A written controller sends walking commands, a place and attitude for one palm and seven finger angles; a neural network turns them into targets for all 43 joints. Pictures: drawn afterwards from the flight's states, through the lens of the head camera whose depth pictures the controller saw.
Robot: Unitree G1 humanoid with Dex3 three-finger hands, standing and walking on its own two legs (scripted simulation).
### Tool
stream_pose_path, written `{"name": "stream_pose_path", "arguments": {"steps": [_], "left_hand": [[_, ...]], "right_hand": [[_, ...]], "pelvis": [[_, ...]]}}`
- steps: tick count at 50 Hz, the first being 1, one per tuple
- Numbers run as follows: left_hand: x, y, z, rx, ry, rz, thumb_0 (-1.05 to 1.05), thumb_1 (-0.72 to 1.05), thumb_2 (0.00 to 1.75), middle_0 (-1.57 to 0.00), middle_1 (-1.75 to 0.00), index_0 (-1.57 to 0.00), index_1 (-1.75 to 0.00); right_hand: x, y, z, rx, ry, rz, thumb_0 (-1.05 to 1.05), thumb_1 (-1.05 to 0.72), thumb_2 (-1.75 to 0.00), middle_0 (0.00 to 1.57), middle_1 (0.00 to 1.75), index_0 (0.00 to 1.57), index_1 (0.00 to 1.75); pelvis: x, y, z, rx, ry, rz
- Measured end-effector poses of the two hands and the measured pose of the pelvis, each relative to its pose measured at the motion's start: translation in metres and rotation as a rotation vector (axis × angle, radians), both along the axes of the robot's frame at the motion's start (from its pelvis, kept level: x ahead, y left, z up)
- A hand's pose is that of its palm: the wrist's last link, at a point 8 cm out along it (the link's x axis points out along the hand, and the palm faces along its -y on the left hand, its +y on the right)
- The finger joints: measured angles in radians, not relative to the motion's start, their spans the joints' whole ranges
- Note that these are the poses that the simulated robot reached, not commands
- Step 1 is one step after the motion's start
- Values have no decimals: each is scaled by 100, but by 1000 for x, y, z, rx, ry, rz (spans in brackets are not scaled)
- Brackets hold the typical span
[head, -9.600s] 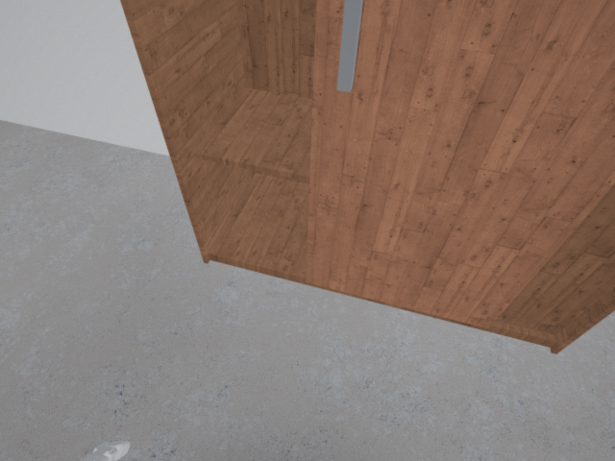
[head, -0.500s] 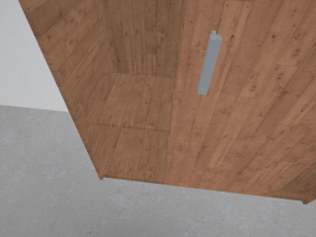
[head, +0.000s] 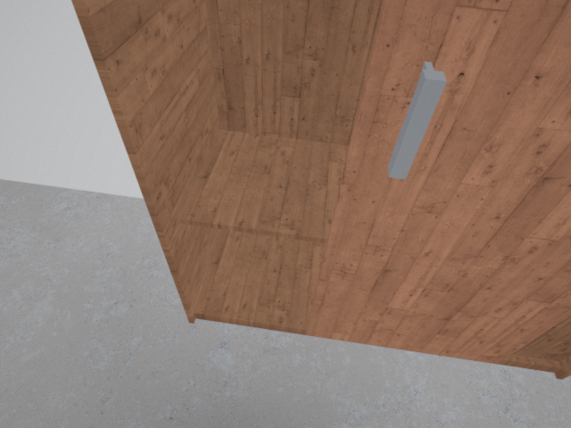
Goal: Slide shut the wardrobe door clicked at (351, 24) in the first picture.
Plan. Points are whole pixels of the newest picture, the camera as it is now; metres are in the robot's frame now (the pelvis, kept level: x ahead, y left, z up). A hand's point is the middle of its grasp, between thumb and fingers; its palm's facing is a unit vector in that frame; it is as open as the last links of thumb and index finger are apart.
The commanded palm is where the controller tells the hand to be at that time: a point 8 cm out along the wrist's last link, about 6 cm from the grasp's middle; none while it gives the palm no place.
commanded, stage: come to a stop and stand still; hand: right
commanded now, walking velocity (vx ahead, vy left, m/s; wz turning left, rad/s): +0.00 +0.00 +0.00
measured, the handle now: (411, 122) +0.52 -0.15 +0.19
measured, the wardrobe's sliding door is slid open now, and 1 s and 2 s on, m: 0.41 0.41 0.41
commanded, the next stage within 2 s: look again from close up in 0.44 s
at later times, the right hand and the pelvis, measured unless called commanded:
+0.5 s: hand out of the picture -0.01 -0.14 -0.17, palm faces +0.07 +0.98 -0.17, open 7.3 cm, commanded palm none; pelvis +0.00 +0.02 +0.00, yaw -1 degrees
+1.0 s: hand out of the picture -0.01 -0.14 -0.17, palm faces +0.08 +0.98 -0.16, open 7.3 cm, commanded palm none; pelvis +0.01 +0.02 +0.00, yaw -1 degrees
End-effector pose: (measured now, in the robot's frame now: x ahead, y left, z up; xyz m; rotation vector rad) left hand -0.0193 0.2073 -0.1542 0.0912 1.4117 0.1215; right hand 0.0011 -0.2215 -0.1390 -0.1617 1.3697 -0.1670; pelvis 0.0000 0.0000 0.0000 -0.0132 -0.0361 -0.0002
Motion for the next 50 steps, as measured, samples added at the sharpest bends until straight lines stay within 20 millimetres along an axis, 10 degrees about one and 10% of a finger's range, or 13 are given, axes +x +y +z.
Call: {"name": "stream_pose_path", "arguments": {"steps": [50], "left_hand": [[3, 9, 7, 0, 34, -23, 0, 91, 90, -20, -30, -20, -30]], "right_hand": [[-18, 31, -5, 50, 42, -62, 1, -92, -90, 20, 30, 20, 30]], "pelvis": [[9, 18, 3, 9, 7, -24]]}}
